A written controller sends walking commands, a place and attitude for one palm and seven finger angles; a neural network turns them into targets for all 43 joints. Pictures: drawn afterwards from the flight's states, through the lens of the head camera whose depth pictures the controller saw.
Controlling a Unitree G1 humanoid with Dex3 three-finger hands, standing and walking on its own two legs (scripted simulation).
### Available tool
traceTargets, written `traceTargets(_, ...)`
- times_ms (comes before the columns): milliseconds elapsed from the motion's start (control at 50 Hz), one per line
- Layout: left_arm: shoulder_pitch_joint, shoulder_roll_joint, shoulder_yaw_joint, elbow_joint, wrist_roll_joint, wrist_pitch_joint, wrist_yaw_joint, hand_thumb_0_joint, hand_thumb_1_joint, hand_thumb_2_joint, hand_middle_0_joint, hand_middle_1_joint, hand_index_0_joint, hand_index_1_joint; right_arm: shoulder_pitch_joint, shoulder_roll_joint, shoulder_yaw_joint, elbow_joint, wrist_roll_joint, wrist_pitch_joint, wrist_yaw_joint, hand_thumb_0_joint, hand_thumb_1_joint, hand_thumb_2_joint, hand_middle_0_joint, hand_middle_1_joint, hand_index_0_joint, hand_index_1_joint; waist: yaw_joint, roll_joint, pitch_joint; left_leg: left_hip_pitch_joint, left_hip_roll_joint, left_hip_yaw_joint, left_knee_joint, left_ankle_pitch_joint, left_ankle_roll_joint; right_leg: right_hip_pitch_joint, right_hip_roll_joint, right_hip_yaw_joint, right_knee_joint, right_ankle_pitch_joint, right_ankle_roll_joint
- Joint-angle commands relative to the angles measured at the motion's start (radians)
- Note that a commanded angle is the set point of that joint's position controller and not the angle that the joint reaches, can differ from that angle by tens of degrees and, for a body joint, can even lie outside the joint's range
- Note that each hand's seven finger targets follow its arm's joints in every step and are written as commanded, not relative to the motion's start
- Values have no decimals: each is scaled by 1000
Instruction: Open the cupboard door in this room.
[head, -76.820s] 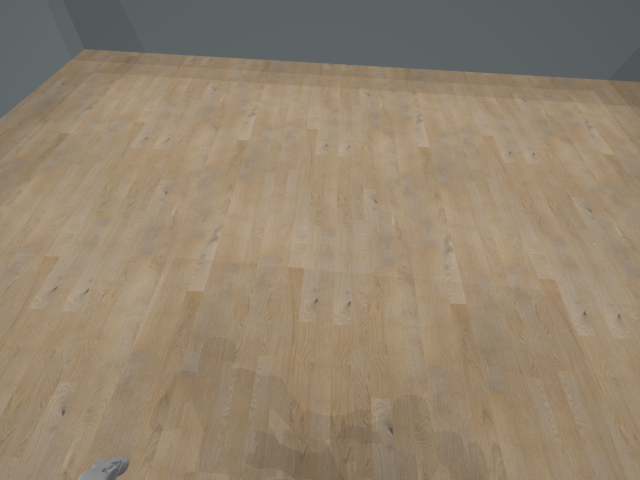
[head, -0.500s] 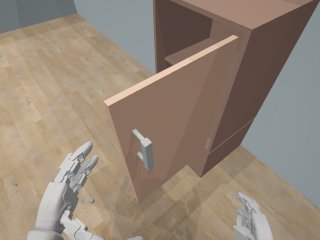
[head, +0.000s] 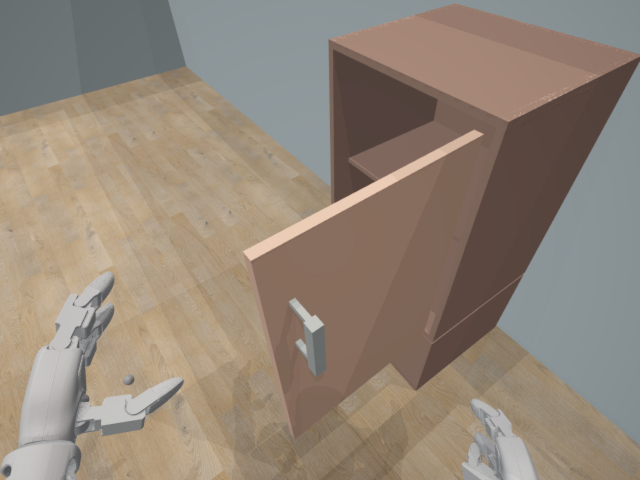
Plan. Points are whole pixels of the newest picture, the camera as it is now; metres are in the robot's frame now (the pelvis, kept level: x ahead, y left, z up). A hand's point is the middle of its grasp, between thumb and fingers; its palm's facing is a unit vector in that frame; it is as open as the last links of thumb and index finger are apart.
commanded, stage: draw the hand back to the body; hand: left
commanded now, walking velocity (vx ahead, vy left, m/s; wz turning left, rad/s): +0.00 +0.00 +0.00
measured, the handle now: (307, 337) +0.31 +0.06 +0.00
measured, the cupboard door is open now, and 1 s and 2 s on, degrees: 92 92 92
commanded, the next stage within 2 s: step back with the hand held close in 0.68 s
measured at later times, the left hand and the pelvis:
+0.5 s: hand (82, 343) +0.19 +0.25 +0.16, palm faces +0.45 -0.80 -0.41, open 7.7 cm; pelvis +0.00 -0.01 +0.01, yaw -1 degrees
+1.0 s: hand (78, 350) +0.18 +0.24 +0.17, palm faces +0.39 -0.79 -0.48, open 7.4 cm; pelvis -0.02 -0.02 +0.01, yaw -1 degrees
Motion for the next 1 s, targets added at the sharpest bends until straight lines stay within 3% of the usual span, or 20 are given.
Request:
traceTargets(0,-64,145,141,-219,3,-78,13,0,410,690,-182,-300,-182,-300,-130,-104,-57,-146,-7,-63,2,0,-900,-900,200,300,200,300,6,-10,-55,59,45,-65,-168,351,-28,89,8,18,-117,217,-21)
traceTargets(120,-96,183,225,-219,-8,-85,9,0,620,780,-190,-300,-190,-300,-145,-105,-67,-123,-11,-47,12,0,-900,-900,200,300,200,300,13,-4,-48,103,44,-47,-199,415,-30,146,10,26,-160,289,-21)
traceTargets(280,-177,242,323,-209,-22,-99,14,0,900,900,-200,-300,-200,-300,-163,-105,-78,-96,-9,-35,12,0,-900,-900,200,300,200,300,15,19,-40,139,36,-30,-213,398,-23,166,7,41,-199,318,-22)
traceTargets(340,-143,177,266,-155,-25,-95,2,0,900,900,-200,-300,-200,-300,-164,-111,-84,-94,-8,-25,18,0,-900,-900,200,300,200,300,10,-38,-13,141,40,-28,-223,394,-17,154,11,35,-209,309,-15)
traceTargets(360,-138,178,264,-136,-25,-92,0,0,900,900,-200,-300,-200,-300,-170,-114,-86,-94,-8,-22,19,0,-900,-900,200,300,200,300,11,-31,3,134,39,-27,-226,384,-16,155,10,38,-216,307,-18)
traceTargets(440,-160,217,293,-177,-25,-103,4,0,900,900,-200,-300,-200,-300,-174,-110,-89,-95,-11,-18,16,0,-900,-900,200,300,200,300,18,-40,-44,150,31,-23,-226,359,-9,175,9,46,-221,306,-16)
traceTargets(500,-169,234,308,-200,-22,-110,8,0,900,900,-200,-300,-200,-300,-179,-106,-87,-91,-11,-26,12,0,-900,-900,200,300,200,300,20,19,-49,151,27,-23,-227,353,-12,181,6,51,-222,301,-20)
traceTargets(540,-164,234,310,-198,-24,-111,9,0,900,900,-200,-300,-200,-300,-181,-102,-86,-88,-12,-30,10,0,-900,-900,200,300,200,300,20,-12,-38,153,26,-20,-224,351,-11,174,7,51,-229,307,-17)
traceTargets(620,-174,224,298,-194,-24,-114,7,0,900,900,-200,-300,-200,-300,-183,-101,-89,-81,-8,-34,10,0,-900,-900,200,300,200,300,14,15,-17,158,27,-16,-229,322,-11,154,7,57,-244,277,-16)
traceTargets(720,-165,211,290,-163,-28,-121,4,0,900,900,-200,-300,-200,-300,-186,-101,-92,-74,-10,-39,9,0,-900,-900,200,300,200,300,14,-30,5,156,28,-15,-238,276,-7,140,9,60,-266,230,-13)
traceTargets(760,-166,221,296,-162,-24,-123,4,0,900,900,-200,-300,-200,-300,-190,-105,-94,-69,-10,-43,9,0,-900,-900,200,300,200,300,16,-12,2,152,28,-17,-237,287,-9,148,8,62,-263,239,-16)
traceTargets(780,-271,252,307,-244,-24,-135,9,0,900,900,-200,-300,-200,-300,-196,-106,-91,-72,-9,-48,10,0,-900,-900,200,300,200,300,11,15,-36,165,23,-22,-237,282,-9,157,5,68,-262,237,-16)
traceTargets(800,-308,362,431,-244,-18,-169,15,0,900,900,-200,-300,-200,-300,-177,-121,-89,-105,-1,-25,6,0,-900,-900,200,300,200,300,-33,-42,59,87,45,-41,-197,225,5,32,-43,160,-308,282,-16)
traceTargets(820,-185,282,377,-144,-17,-165,4,0,900,900,-200,-300,-200,-300,-166,-110,-94,-87,-7,-5,6,0,-900,-900,200,300,200,300,-37,-93,31,93,43,-47,-175,224,3,34,-66,147,-307,287,-20)
traceTargets(840,-135,252,349,-141,-16,-165,-3,0,900,900,-200,-300,-200,-300,-169,-115,-98,-99,-7,7,10,0,-900,-900,200,300,200,300,-38,-95,12,94,43,-36,-164,229,1,24,-73,149,-303,291,-19)
traceTargets(860,-122,251,345,-168,-16,-172,-4,0,900,900,-200,-300,-200,-300,-174,-118,-100,-105,-9,15,9,0,-900,-900,200,300,200,300,-38,-46,-8,88,44,-37,-167,264,-1,41,-77,130,-280,338,-21)
traceTargets(900,-70,236,332,-170,-17,-173,-3,0,900,900,-200,-300,-200,-300,-170,-124,-104,-116,-9,30,8,0,-900,-900,200,300,200,300,-40,-17,-53,83,58,-39,-179,302,-5,53,-71,121,-243,352,-17)
traceTargets(980,-24,266,361,-210,-21,-171,10,0,900,900,-200,-300,-200,-300,-170,-125,-112,-139,-3,55,1,0,-900,-900,200,300,200,300,-39,-33,-115,53,76,-50,-186,375,-9,89,-59,101,-186,399,-10)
